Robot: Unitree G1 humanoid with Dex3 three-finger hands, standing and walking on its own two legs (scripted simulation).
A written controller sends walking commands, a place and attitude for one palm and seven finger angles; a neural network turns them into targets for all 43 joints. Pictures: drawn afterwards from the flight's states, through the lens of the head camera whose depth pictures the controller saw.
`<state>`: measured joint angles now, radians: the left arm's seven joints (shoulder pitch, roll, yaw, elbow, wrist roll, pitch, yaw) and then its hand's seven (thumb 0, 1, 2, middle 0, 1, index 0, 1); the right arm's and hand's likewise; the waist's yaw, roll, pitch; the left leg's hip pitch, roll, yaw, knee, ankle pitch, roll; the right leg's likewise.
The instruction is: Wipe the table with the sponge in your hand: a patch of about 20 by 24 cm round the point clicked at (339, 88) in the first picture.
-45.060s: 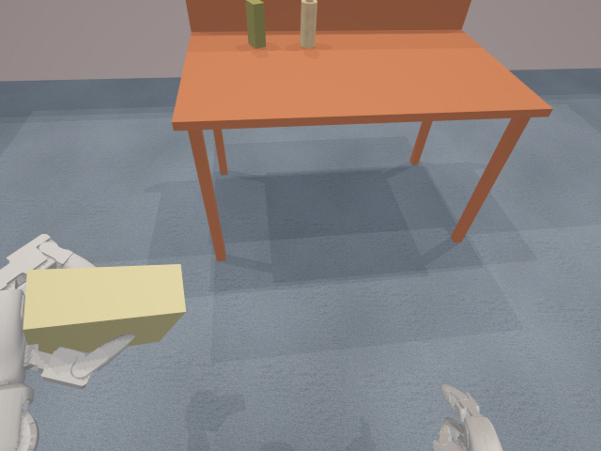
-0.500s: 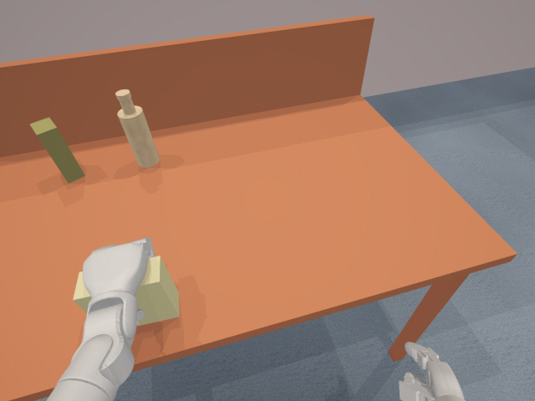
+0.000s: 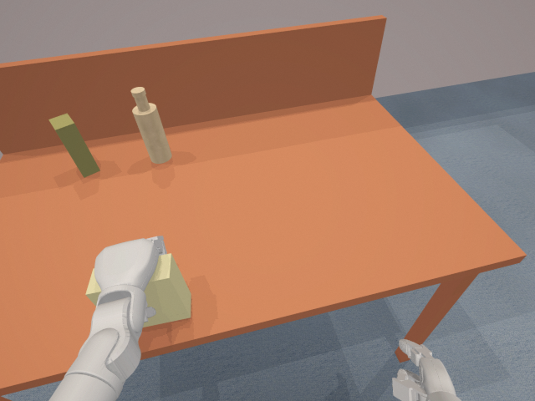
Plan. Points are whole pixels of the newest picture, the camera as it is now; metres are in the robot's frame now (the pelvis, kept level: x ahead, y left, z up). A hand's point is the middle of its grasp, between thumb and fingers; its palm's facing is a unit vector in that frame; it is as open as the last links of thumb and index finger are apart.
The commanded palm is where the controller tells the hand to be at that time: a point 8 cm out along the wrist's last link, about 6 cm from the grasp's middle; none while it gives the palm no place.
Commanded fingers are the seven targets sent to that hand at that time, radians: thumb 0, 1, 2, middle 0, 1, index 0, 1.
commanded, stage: lift the sponge slowly off the table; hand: left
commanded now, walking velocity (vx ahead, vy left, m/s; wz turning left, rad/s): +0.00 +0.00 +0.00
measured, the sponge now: (148, 300) +0.27 +0.25 -0.03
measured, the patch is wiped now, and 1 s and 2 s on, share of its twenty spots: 1.00 1.00 1.00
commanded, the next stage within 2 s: bring the sponge back beside the body in 1.58 s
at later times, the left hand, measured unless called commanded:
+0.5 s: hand (135, 276) +0.28 +0.25 +0.04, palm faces -0.05 -0.12 -0.99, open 9.5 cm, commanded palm +0.26 +0.25 +0.12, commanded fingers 0.00 0.10 1.30 -1.20 -1.60 -1.20 -1.60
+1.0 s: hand (132, 263) +0.28 +0.24 +0.08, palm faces +0.00 -0.11 -0.99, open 9.5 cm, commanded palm +0.26 +0.24 +0.15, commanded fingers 0.00 0.10 1.30 -1.20 -1.60 -1.20 -1.60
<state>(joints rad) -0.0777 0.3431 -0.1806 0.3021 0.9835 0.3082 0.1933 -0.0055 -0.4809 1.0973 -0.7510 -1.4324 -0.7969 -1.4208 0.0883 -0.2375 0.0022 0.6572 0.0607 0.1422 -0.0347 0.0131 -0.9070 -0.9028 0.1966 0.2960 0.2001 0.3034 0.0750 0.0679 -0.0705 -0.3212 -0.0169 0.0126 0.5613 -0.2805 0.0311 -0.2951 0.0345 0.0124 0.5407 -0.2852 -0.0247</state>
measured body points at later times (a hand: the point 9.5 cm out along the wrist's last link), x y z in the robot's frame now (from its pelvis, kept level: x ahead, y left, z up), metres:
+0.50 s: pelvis +0.00 -0.01 +0.01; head -0.01 -0.04 +0.46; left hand +0.27 +0.25 +0.10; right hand +0.22 -0.23 -0.08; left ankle +0.01 +0.10 -0.73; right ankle +0.00 -0.11 -0.73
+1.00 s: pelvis +0.00 -0.01 +0.01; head -0.02 -0.04 +0.46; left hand +0.27 +0.24 +0.13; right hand +0.24 -0.21 -0.07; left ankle +0.01 +0.10 -0.73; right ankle +0.00 -0.11 -0.73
